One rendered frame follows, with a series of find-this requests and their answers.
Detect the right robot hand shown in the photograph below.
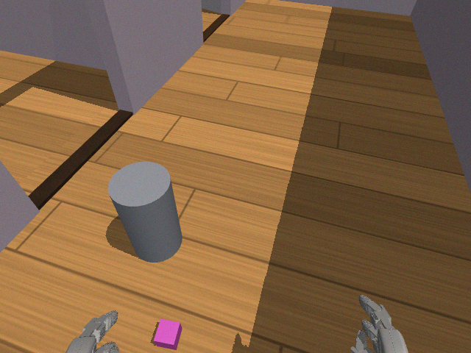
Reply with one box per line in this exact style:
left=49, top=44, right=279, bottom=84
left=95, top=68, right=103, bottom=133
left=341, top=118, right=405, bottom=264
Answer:
left=351, top=295, right=408, bottom=353

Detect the left robot hand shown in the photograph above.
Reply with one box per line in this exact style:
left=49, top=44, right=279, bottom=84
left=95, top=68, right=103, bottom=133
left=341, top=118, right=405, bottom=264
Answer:
left=66, top=311, right=119, bottom=353

